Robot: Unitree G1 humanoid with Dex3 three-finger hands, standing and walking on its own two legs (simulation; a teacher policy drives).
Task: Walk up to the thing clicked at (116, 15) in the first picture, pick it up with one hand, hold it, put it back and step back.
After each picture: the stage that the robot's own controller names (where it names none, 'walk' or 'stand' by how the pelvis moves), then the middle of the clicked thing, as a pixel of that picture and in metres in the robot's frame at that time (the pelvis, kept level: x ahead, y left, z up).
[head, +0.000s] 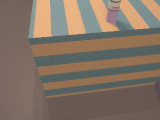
stand; (114, 2) +0.94 -0.16 +0.04
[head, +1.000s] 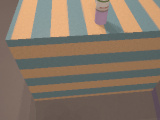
walk; (102, 1) +0.84 -0.07 +0.07
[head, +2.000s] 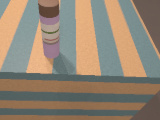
walk; (50, 31) +0.54 +0.17 +0.08
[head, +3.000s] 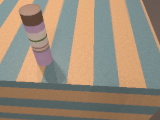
stand; (38, 38) +0.50 +0.21 +0.09
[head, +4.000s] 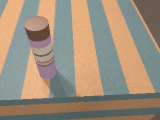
stand; (43, 52) +0.44 +0.17 +0.07
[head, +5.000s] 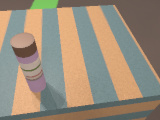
stand; (31, 66) +0.41 +0.20 +0.05
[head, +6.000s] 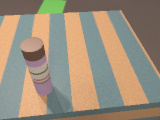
stand; (39, 69) +0.41 +0.18 +0.04
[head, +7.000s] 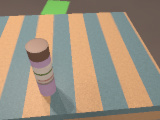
stand; (43, 70) +0.41 +0.16 +0.04
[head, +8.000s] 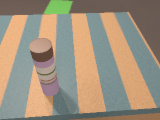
stand; (46, 70) +0.41 +0.15 +0.04
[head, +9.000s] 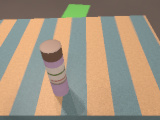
rise first; (56, 71) +0.41 +0.14 +0.04
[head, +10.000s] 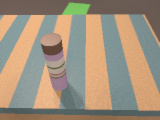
go down; (56, 65) +0.43 +0.14 +0.05
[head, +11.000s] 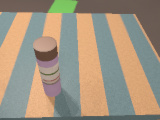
go down; (49, 70) +0.41 +0.13 +0.05
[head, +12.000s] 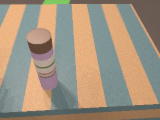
close in; (44, 63) +0.42 +0.13 +0.06
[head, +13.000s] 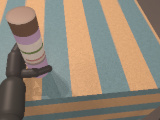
close; (32, 48) +0.43 +0.15 +0.10
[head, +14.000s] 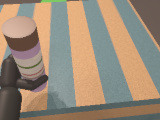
lift; (30, 61) +0.36 +0.15 +0.15
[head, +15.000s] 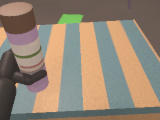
lift; (28, 53) +0.32 +0.16 +0.23
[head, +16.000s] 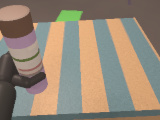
hold; (27, 56) +0.32 +0.16 +0.22
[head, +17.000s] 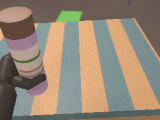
hold; (28, 57) +0.32 +0.16 +0.22
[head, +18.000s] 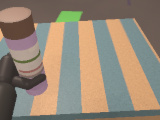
crouch; (27, 58) +0.32 +0.16 +0.22
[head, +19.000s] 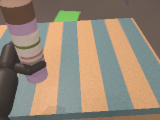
crouch; (28, 45) +0.36 +0.16 +0.23
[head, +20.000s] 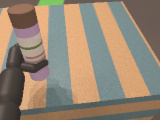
lower; (32, 46) +0.43 +0.15 +0.14
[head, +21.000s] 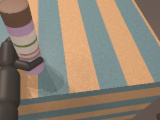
lower; (26, 42) +0.45 +0.15 +0.11
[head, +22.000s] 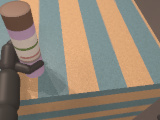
lower; (26, 45) +0.44 +0.15 +0.11
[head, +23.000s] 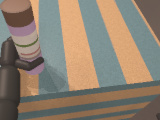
lower; (27, 42) +0.45 +0.15 +0.11
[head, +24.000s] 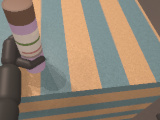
rest; (28, 40) +0.45 +0.15 +0.11
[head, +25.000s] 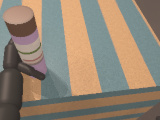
withdraw; (29, 48) +0.43 +0.15 +0.10
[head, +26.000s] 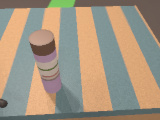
sink last; (48, 65) +0.40 +0.14 +0.08
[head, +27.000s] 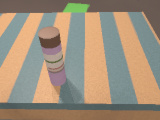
stand; (54, 59) +0.45 +0.15 +0.07
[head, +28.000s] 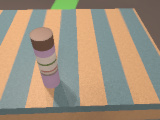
stand; (47, 61) +0.43 +0.15 +0.07
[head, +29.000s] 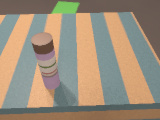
stand; (47, 64) +0.44 +0.16 +0.04
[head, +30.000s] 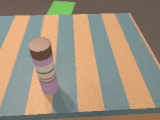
stand; (45, 69) +0.42 +0.16 +0.04
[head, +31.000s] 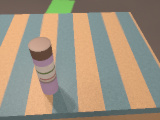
stand; (45, 69) +0.41 +0.16 +0.04
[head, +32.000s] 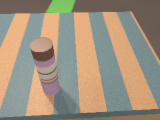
stand; (47, 69) +0.41 +0.15 +0.04
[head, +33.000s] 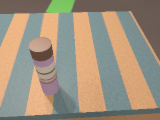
stand; (46, 69) +0.41 +0.16 +0.04
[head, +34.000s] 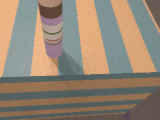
walk; (52, 30) +0.51 +0.13 +0.06
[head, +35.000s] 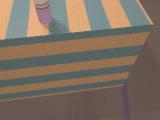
walk; out of the picture +0.73 +0.23 +0.08
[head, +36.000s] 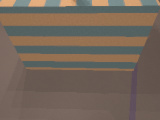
stand; out of the picture +1.06 +0.12 +0.07
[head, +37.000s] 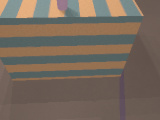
stand; out of the picture +1.03 +0.16 +0.05
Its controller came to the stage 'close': yes
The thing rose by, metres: 0.19
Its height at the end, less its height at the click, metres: +0.00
